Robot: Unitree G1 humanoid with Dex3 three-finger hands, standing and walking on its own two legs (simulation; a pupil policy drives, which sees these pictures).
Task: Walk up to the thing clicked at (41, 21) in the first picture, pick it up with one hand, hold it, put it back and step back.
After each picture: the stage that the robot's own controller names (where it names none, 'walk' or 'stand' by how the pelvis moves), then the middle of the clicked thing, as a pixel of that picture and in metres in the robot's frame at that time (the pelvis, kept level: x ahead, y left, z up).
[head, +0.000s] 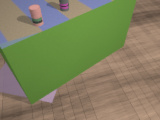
stand; (36, 15) +0.89 +0.34 -0.05
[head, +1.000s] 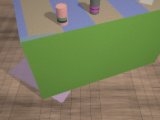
walk; (61, 14) +0.85 +0.22 -0.04
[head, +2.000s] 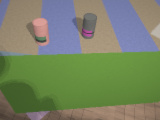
walk; (41, 32) +0.62 +0.24 -0.01
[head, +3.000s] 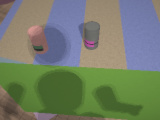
walk; (38, 40) +0.56 +0.25 -0.01
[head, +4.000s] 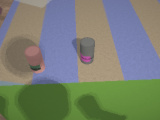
stand; (35, 59) +0.50 +0.25 -0.04
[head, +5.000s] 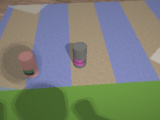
stand; (28, 64) +0.50 +0.27 -0.05
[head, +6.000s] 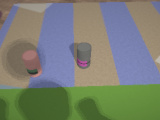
stand; (32, 63) +0.50 +0.26 -0.05
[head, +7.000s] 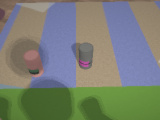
stand; (34, 63) +0.50 +0.25 -0.05
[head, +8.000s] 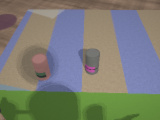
rise first; (41, 67) +0.50 +0.24 -0.05
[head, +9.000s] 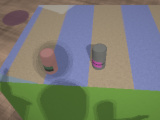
go down; (49, 61) +0.52 +0.23 -0.04
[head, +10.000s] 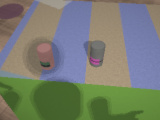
go down; (46, 56) +0.53 +0.22 -0.04
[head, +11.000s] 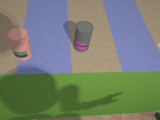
go down; (20, 44) +0.51 +0.22 +0.00
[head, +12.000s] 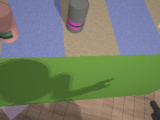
close in; (4, 23) +0.52 +0.23 +0.04
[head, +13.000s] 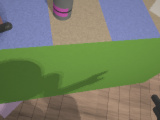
close; out of the picture +0.55 +0.23 +0.07
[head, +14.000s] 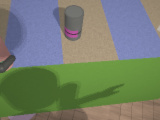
lift; out of the picture +0.43 +0.25 +0.04
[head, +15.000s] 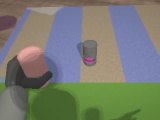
lift; (35, 68) +0.33 +0.17 +0.15
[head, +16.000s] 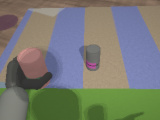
hold; (35, 69) +0.33 +0.17 +0.14
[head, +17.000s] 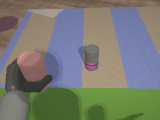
hold; (35, 71) +0.32 +0.17 +0.14
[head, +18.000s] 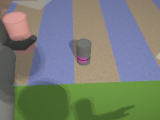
crouch; (20, 33) +0.45 +0.21 +0.17
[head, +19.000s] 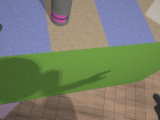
lower; out of the picture +0.52 +0.24 +0.04
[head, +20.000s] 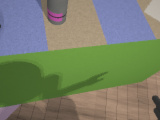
lower; out of the picture +0.53 +0.24 +0.06
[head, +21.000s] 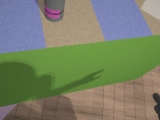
lower; out of the picture +0.54 +0.24 +0.06
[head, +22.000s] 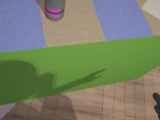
lower; out of the picture +0.54 +0.25 +0.06
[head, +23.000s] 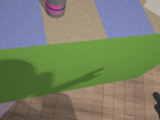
loosen; out of the picture +0.55 +0.25 +0.07
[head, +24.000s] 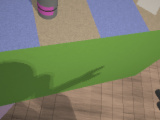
withdraw; out of the picture +0.55 +0.24 +0.07
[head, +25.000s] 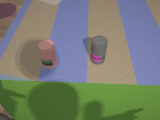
sink last; (47, 54) +0.51 +0.20 +0.00
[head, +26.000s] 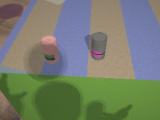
stand; (50, 49) +0.54 +0.21 +0.00
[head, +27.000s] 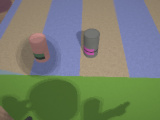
stand; (39, 48) +0.53 +0.22 +0.01
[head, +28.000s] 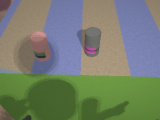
stand; (40, 46) +0.53 +0.22 +0.02
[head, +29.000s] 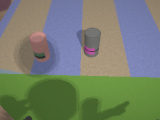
stand; (40, 47) +0.53 +0.22 +0.02
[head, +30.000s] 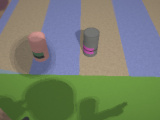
stand; (39, 47) +0.53 +0.22 +0.02
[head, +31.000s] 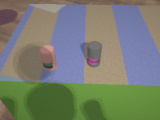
stand; (48, 58) +0.54 +0.21 -0.05
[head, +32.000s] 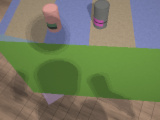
walk; (52, 18) +0.65 +0.19 -0.02
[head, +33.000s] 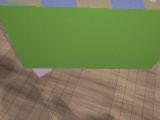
walk; out of the picture +0.94 +0.25 -0.03
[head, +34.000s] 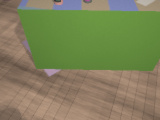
stand; out of the picture +1.13 +0.26 -0.03
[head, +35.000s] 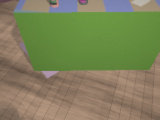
stand; out of the picture +1.13 +0.26 -0.05
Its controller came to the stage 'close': yes
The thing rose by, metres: 0.21
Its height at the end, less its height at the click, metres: +0.00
